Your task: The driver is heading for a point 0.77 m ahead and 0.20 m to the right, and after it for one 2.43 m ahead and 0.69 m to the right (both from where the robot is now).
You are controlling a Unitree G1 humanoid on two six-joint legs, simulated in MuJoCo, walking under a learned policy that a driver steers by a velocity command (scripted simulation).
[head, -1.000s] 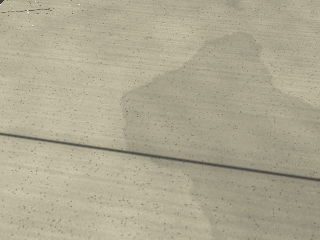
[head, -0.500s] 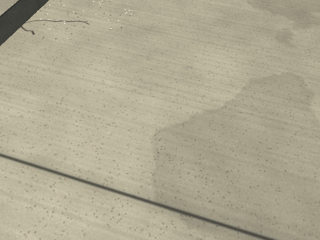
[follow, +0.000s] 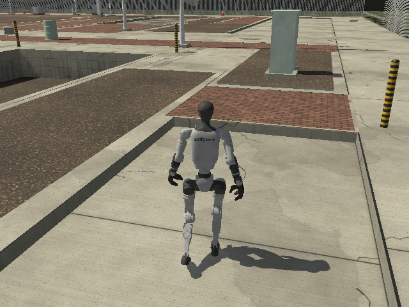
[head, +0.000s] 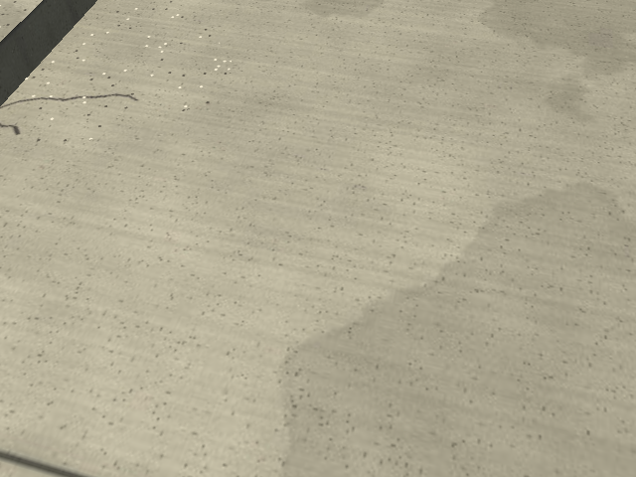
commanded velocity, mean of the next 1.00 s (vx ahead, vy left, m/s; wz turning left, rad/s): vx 0.50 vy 0.00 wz -0.32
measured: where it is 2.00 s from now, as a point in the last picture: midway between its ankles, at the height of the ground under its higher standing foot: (445, 256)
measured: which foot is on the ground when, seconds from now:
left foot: up 0.00-0.44, down 0.46-1.00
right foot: down 0.00-0.48, up 0.50-0.98, down 1.00-1.00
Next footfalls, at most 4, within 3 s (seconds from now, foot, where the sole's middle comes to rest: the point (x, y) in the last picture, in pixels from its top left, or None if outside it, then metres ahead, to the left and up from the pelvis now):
0.46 left None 0.43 0.15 -0.76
1.00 right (415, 393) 0.63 -0.17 -0.76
1.50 left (391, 262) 0.98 -0.16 -0.76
1.96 right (506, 230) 1.07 -0.47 -0.76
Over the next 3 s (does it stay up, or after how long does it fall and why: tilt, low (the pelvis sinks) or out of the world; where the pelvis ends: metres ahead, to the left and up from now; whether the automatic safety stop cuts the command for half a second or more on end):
stays up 1.55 -0.40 0.00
